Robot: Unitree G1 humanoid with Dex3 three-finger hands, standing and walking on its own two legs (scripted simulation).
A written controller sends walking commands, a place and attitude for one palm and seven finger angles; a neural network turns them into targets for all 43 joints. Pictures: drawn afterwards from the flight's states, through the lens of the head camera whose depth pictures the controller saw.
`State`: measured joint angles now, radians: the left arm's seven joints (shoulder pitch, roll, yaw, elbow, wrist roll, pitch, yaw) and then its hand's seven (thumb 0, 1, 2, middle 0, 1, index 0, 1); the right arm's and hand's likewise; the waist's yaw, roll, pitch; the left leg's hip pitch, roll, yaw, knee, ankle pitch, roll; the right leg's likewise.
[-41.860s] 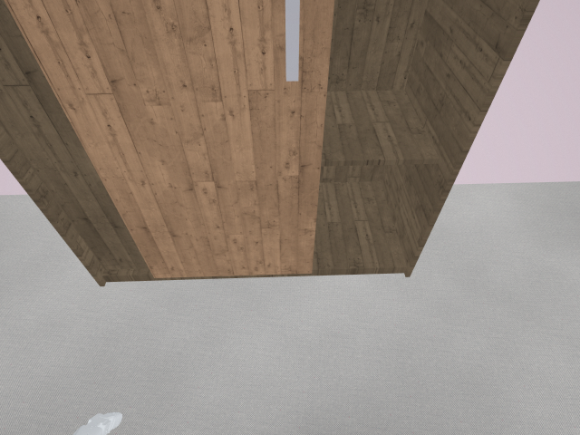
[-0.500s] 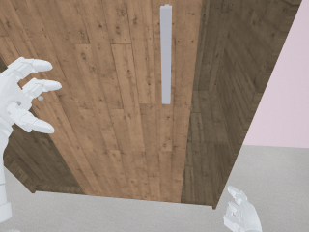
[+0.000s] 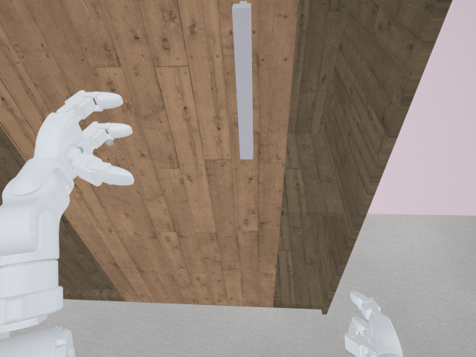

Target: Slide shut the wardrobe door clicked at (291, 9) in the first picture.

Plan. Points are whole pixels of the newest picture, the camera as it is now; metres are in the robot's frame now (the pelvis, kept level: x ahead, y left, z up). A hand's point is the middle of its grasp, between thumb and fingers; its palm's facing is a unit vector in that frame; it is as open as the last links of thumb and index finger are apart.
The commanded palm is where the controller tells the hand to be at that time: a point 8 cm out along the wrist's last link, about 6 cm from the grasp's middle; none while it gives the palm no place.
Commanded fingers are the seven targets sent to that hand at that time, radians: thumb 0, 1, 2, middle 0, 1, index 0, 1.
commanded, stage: move the hooked fingers beside the handle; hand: left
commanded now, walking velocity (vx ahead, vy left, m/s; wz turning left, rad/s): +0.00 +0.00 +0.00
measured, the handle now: (245, 89) +0.49 +0.03 +0.25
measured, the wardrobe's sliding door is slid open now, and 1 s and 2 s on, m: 0.20 0.20 0.20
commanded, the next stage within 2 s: feel for the door with the fingertips in 1.88 s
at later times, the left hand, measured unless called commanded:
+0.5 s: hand (166, 120) +0.38 +0.14 +0.25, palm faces +0.05 -1.00 -0.02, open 14.0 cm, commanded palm +0.35 +0.19 +0.25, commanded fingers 0.00 -0.50 0.30 -0.30 -1.20 -0.30 -1.20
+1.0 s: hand (210, 105) +0.42 +0.08 +0.25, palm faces +0.03 -1.00 +0.00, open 14.0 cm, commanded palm +0.40 +0.14 +0.24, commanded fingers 0.00 -0.50 0.30 -0.30 -1.20 -0.30 -1.20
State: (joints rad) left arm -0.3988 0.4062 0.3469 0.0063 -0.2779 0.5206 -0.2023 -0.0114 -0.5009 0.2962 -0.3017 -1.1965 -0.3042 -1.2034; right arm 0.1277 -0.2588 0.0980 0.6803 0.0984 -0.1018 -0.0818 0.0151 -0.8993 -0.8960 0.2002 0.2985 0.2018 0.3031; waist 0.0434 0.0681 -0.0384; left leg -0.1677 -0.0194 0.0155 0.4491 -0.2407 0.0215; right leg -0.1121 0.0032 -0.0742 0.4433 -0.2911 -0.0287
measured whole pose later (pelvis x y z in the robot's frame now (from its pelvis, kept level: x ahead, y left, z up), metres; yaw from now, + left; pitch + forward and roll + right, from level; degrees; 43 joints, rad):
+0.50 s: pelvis +0.01 -0.01 +0.00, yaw -1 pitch -2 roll +1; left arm -0.54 0.28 0.23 0.09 -0.24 0.48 -0.06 -0.01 -0.50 0.30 -0.30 -1.20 -0.30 -1.20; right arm 0.12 -0.24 0.09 0.70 0.08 -0.06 -0.07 0.01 -0.90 -0.90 0.20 0.30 0.20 0.30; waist 0.03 0.06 -0.04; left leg -0.14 -0.01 0.02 0.43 -0.25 0.00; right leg -0.10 0.02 -0.07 0.43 -0.30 -0.05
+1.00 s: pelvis +0.00 -0.02 +0.00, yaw -1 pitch -1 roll +1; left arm -0.78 0.20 0.17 0.40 -0.18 0.43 0.07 -0.01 -0.50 0.30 -0.30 -1.20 -0.30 -1.20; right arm 0.16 -0.24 0.06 0.73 0.07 -0.03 -0.06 0.01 -0.90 -0.90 0.20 0.30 0.20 0.30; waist -0.01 0.06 -0.04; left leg -0.16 0.00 0.03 0.41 -0.23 0.00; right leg -0.12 0.03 -0.06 0.42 -0.28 -0.05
